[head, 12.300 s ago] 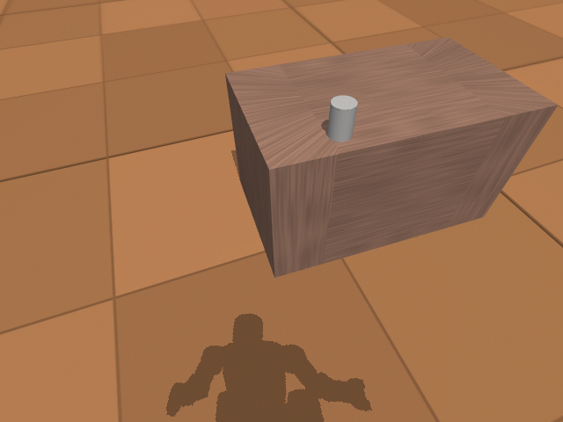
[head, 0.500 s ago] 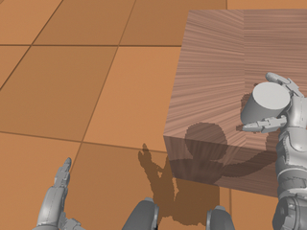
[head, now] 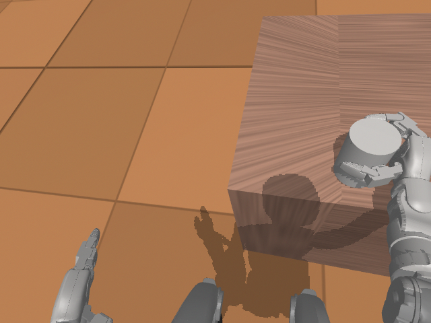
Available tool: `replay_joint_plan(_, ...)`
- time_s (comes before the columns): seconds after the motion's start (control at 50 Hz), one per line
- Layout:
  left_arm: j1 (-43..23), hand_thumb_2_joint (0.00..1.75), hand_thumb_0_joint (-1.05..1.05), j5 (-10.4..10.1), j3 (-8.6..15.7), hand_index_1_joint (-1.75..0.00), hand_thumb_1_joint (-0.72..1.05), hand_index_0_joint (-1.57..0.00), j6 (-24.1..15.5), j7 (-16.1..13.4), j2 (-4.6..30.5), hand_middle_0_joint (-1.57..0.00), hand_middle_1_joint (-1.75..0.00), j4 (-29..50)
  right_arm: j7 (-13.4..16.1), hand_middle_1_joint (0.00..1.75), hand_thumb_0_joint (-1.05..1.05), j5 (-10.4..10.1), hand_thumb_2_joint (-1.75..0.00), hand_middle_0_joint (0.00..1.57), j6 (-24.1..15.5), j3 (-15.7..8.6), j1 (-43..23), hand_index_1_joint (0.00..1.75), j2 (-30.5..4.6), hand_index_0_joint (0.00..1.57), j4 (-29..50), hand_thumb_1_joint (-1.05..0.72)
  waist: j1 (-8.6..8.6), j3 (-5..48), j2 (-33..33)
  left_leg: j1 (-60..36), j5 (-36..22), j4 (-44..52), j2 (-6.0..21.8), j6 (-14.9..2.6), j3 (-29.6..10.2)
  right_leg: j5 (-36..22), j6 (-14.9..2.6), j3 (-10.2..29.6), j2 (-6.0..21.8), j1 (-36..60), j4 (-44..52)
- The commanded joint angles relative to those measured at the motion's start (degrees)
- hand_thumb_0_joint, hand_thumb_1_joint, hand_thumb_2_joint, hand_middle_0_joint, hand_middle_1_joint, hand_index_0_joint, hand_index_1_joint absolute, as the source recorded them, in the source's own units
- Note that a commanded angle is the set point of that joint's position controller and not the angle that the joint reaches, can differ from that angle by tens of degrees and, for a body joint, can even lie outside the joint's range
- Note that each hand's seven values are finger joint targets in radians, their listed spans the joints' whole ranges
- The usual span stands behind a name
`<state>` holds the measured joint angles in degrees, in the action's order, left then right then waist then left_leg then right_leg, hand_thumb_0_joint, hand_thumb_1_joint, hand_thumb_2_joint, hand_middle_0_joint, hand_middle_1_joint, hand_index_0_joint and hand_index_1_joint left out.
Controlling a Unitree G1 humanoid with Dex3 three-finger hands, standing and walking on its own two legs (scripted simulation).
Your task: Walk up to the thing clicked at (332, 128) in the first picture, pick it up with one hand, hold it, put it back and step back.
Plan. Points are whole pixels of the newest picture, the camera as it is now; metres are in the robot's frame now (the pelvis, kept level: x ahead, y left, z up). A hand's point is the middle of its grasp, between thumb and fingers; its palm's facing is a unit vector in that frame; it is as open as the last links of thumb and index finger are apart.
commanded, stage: settle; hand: right
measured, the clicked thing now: (363, 154) +0.46 -0.18 +0.00
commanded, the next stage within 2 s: lift in 0.50 s
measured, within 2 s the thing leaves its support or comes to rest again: leaves its support in 0.04 s
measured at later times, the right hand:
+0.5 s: hand (384, 133) +0.46 -0.20 +0.06, palm faces +0.12 +0.99 +0.02, open 11.2 cm
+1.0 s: hand (391, 127) +0.44 -0.19 +0.11, palm faces +0.14 +0.99 +0.00, open 11.2 cm
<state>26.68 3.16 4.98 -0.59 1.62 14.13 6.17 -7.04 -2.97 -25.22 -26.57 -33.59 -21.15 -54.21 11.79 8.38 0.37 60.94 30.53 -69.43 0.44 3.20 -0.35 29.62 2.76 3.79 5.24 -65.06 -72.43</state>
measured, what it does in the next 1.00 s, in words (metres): stands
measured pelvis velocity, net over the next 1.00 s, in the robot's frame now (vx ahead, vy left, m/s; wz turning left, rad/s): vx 0.01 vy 0.00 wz -0.01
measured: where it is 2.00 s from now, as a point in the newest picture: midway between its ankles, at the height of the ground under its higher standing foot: outside the picture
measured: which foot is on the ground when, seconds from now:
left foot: down 0.00-1.00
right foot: down 0.00-1.00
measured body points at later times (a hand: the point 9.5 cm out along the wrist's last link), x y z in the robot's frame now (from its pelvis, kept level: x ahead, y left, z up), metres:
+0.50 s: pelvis +0.01 +0.00 +0.02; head +0.11 -0.03 +0.46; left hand +0.16 +0.27 +0.02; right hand +0.45 -0.25 +0.06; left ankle +0.02 +0.16 -0.63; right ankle +0.04 -0.14 -0.63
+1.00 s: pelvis +0.01 +0.00 +0.05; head +0.08 -0.01 +0.49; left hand +0.16 +0.26 +0.03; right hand +0.42 -0.24 +0.11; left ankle +0.02 +0.16 -0.63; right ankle +0.04 -0.14 -0.63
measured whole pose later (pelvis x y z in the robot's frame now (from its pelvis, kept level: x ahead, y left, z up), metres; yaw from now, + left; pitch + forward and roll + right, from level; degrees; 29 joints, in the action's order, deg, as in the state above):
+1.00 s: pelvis +0.01 +0.00 +0.05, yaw -1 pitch +14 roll +1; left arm 24.6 0.9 4.2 -0.3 0.2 13.0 -4.4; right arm -5.5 -5.4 -18.3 -20.2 -28.6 -15.9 -43.4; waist 6.4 6.9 0.2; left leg 44.9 26.9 -57.5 1.5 3.0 -1.7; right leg 25.5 2.7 1.2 4.5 -47.6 -58.7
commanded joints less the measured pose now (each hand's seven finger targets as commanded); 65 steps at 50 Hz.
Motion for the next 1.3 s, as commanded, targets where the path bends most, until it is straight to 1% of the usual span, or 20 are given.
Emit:
replay_joint_plan(0.0, -1.1, 0.06, 0.0, 0.0, 6.9, -0.05, -0.55, -0.05, -3.1, -1.9, 10.2, -0.05, -0.05, 10.3, 0.2, 1.34, 0.0, -0.5, -1.22, 1.21, -5.6, 0.5, -25.2, 1.34, -14.2, 1.26, 17.4, -0.11, -0.63, 28.4, -10.1, -13.0, -16.7, 10.0, -2.2, -3.45, 2.2, -13.4, -2.79, -2.5, -2.9, 24.0, 10.5)
replay_joint_plan(0.04, 1.8, 0.05, 0.0, -0.4, 5.5, -0.05, -0.55, -0.05, -2.5, -1.8, 8.8, -0.05, -0.05, 5.6, 0.2, 1.36, 0.0, -1.0, -1.25, 1.23, -4.9, 1.0, -21.0, 1.37, -11.7, 1.27, 11.5, -0.14, -0.96, 23.0, -8.7, -11.5, -14.4, 10.9, -2.6, -3.69, 3.0, -11.6, -2.65, -2.3, -3.1, 23.0, 12.7)
replay_joint_plan(0.08, -0.7, 0.05, 0.0, -0.7, 5.8, -0.05, -0.54, -0.05, -2.8, -2.0, 9.3, -0.05, -0.05, 9.7, 0.4, 1.39, 0.0, -1.2, -1.26, 1.23, -5.2, -0.7, -25.6, 1.39, -15.5, 1.28, 18.6, -0.11, -1.43, 29.2, -11.2, -13.9, -17.1, 10.9, -2.3, -3.63, 2.7, -14.6, -2.43, -2.3, -3.1, 27.0, 13.0)
replay_joint_plan(0.14, 3.4, 0.05, 0.0, -0.4, 5.0, -0.05, -0.54, -0.04, -2.2, -1.7, 7.6, -0.05, -0.05, 3.9, -0.3, 1.43, 0.0, -1.6, -1.3, 1.27, -3.7, 2.4, -22.2, 1.43, -10.0, 1.32, 12.8, -0.11, -0.21, 24.0, -9.8, -12.7, -19.4, 11.1, -2.4, -3.5, 3.1, -17.2, -2.57, -2.7, -3.3, 26.3, 12.6)
replay_joint_plan(0.2, -0.8, 0.05, 0.0, -0.3, 4.5, -0.05, -0.55, -0.05, -2.9, -1.9, 7.5, -0.05, -0.05, 3.7, -0.5, 1.42, 0.0, -1.5, -1.3, 1.26, -3.7, 1.3, -26.6, 1.43, -12.8, 1.31, 16.8, -0.07, -1.82, 25.7, -11.7, -12.7, -19.9, 10.9, -2.0, -3.67, 2.8, -18.7, -2.45, -2.8, -3.1, 27.5, 12.9)
replay_joint_plan(0.36, -1.3, 0.05, 0.0, -1.2, 5.6, -0.05, -0.54, -0.04, -2.7, -2.0, 9.1, -0.04, -0.05, 5.2, -1.6, 1.48, 0.0, -2.1, -1.36, 1.27, -1.5, 1.3, -23.2, 1.48, -11.7, 1.33, 14.8, -0.09, -1.2, 28.3, -6.6, -17.5, -23.9, 12.8, -1.9, -3.0, 3.0, -22.3, -2.9, -2.6, -3.0, 30.2, 14.0)
replay_joint_plan(0.54, -0.2, 0.04, 0.0, -1.2, 3.5, -0.04, -0.53, -0.04, -2.8, -1.8, 6.6, -0.04, -0.05, 0.9, -1.1, 1.49, 0.0, -2.0, -1.39, 1.25, -1.5, 1.6, -23.2, 1.49, -10.7, 1.31, 12.6, -0.06, -2.37, 22.1, -5.6, -17.3, -20.8, 14.7, -1.7, -2.86, 1.9, -17.7, -3.27, -3.7, -3.7, 27.3, 15.4)
replay_joint_plan(0.66, -1.6, 0.04, 0.0, -1.3, 5.6, -0.04, -0.51, -0.05, -2.9, -2.1, 9.4, -0.04, -0.05, 5.3, -0.5, 1.48, 0.0, -2.4, -1.35, 1.25, -1.2, 1.6, -24.8, 1.48, -11.4, 1.31, 19.5, 0.05, -2.71, 30.3, -8.0, -21.6, -24.5, 14.9, -1.7, -3.07, 2.4, -22.6, -2.62, -3.4, -3.5, 34.2, 16.6)
replay_joint_plan(0.68, -1.2, 0.04, 0.0, -1.3, 4.6, -0.04, -0.51, -0.05, -2.7, -2.0, 8.4, -0.04, -0.05, 4.8, 0.0, 1.48, 0.0, -2.2, -1.35, 1.26, -0.7, 1.9, -23.4, 1.48, -10.6, 1.32, 18.4, 0.05, -4.19, 29.0, -8.6, -21.4, -24.0, 15.1, -1.8, -3.09, 2.5, -22.7, -2.4, -3.6, -3.6, 34.2, 17.4)
replay_joint_plan(0.72, -0.4, 0.04, 0.0, -1.6, 5.2, -0.04, -0.51, -0.05, -2.4, -2.0, 8.1, -0.04, -0.05, 2.7, 0.5, 1.49, 0.0, -2.4, -1.35, 1.26, -0.2, 2.5, -21.9, 1.49, -9.2, 1.33, 16.9, 0.03, -3.41, 25.2, -6.9, -20.7, -22.0, 16.2, -1.8, -2.94, 2.8, -20.5, -2.52, -3.5, -3.5, 33.1, 18.3)
replay_joint_plan(0.8, -1.2, 0.04, 0.0, -1.7, 4.2, -0.04, -0.52, -0.05, -2.6, -2.1, 7.3, -0.04, -0.05, 1.2, 1.4, 1.48, 0.0, -2.4, -1.35, 1.26, 0.1, 3.1, -22.9, 1.48, -9.8, 1.32, 21.9, 0.01, -5.16, 23.0, -8.2, -20.8, -20.7, 17.3, -1.8, -3.18, 2.4, -19.5, -2.29, -4.0, -3.6, 34.1, 19.9)
replay_joint_plan(0.86, -0.9, 0.04, 0.0, -1.9, 3.1, -0.04, -0.52, -0.05, -2.9, -2.1, 5.7, -0.04, -0.05, -0.2, 1.2, 1.46, 0.0, -2.9, -1.33, 1.24, 1.2, 6.1, -17.2, 1.46, -3.8, 1.3, 18.1, 0.02, -4.33, 20.4, -4.7, -21.9, -21.2, 18.5, -1.7, -2.8, 2.5, -19.0, -2.74, -4.2, -3.5, 33.7, 20.3)
replay_joint_plan(0.9, -0.9, 0.04, 0.0, -2.1, 2.8, -0.04, -0.52, -0.05, -2.8, -2.3, 5.7, -0.04, -0.05, -0.9, 1.3, 1.47, 0.0, -3.3, -1.33, 1.26, 1.1, 4.6, -20.4, 1.47, -7.6, 1.32, 26.2, -0.01, -5.6, 21.7, -6.7, -23.0, -21.1, 19.2, -1.5, -2.92, 2.0, -19.0, -2.65, -4.6, -3.7, 35.0, 21.1)
replay_joint_plan(0.96, -2.1, 0.04, 0.0, -2.5, 5.8, -0.04, -0.52, -0.05, -2.7, -2.6, 8.9, -0.04, -0.05, 1.0, 1.5, 1.47, 0.0, -3.8, -1.34, 1.26, 2.9, 5.7, -16.4, 1.47, -5.9, 1.32, 30.0, 0.01, -6.03, 24.5, -5.0, -26.4, -23.1, 19.9, -1.6, -2.77, 2.5, -21.5, -2.48, -4.3, -3.7, 38.4, 22.7)
replay_joint_plan(1.0, -1.5, 0.04, 0.0, -2.8, 4.4, -0.04, -0.52, -0.05, -2.4, -2.8, 7.3, -0.04, -0.05, -1.7, 1.7, 1.46, 0.0, -4.2, -1.32, 1.25, 4.5, 7.1, -12.2, 1.46, -3.8, 1.31, 28.6, 0.01, -7.16, 20.4, -5.1, -27.2, -22.3, 20.9, -1.5, -2.73, 2.9, -21.0, -2.31, -4.5, -3.8, 38.3, 24.2)
replay_joint_plan(1.04, -3.8, 0.04, 0.0, -3.3, 7.0, -0.04, -0.52, -0.04, -2.5, -3.3, 9.3, -0.04, -0.05, -2.0, 2.2, 1.45, 0.0, -4.7, -1.32, 1.24, 5.3, 6.3, -14.0, 1.45, -5.2, 1.3, 32.7, 0.02, -7.07, 20.6, -2.9, -28.1, -22.0, 22.2, -1.3, -2.37, 2.4, -19.8, -2.75, -4.7, -3.8, 38.7, 24.6)
replay_joint_plan(1.08, -4.7, 0.04, 0.0, -3.6, 6.1, -0.04, -0.52, -0.04, -2.8, -3.7, 8.5, -0.04, -0.05, -1.0, 2.4, 1.43, 0.0, -5.5, -1.29, 1.22, 6.2, 8.2, -14.3, 1.43, -2.6, 1.28, 35.5, 0.04, -6.1, 20.3, -0.6, -29.7, -23.1, 23.6, -1.2, -1.88, 2.2, -19.8, -3.14, -5.0, -3.9, 39.5, 24.9)
replay_joint_plan(1.12, -3.2, 0.04, 0.0, -3.8, 5.1, -0.04, -0.53, -0.04, -2.7, -4.1, 7.3, -0.04, -0.05, -4.3, 2.9, 1.43, 0.0, -5.8, -1.29, 1.22, 7.2, 7.5, -12.2, 1.43, -3.3, 1.28, 35.8, 0.07, -6.87, 16.6, 0.4, -30.2, -23.7, 24.6, -0.9, -1.72, 2.0, -20.1, -3.29, -5.4, -3.9, 38.8, 25.4)
replay_joint_plan(1.18, -3.8, 0.04, 0.0, -4.0, 0.5, -0.04, -0.53, -0.04, -2.8, -3.9, 2.8, -0.04, -0.05, -6.8, 2.5, 1.43, 0.0, -5.5, -1.29, 1.21, 8.6, 10.1, -8.8, 1.43, -0.2, 1.27, 36.0, 0.1, -8.55, 13.6, 0.1, -30.9, -23.0, 25.8, -0.4, -1.61, 1.3, -19.7, -3.16, -6.1, -4.2, 38.6, 26.8)
replay_joint_plan(1.28, -3.7, 0.03, 0.0, -4.2, 5.4, -0.04, -0.51, -0.05, -2.6, -4.6, 6.9, -0.04, -0.05, -10.8, 2.8, 1.45, 0.0, -6.1, -1.31, 1.22, 11.1, 10.3, -6.6, 1.45, -1.0, 1.29, 41.3, 0.07, -7.98, 12.3, -3.3, -31.3, -20.3, 27.7, -0.3, -2.11, 1.7, -17.4, -2.68, -6.1, -4.2, 42.5, 30.3)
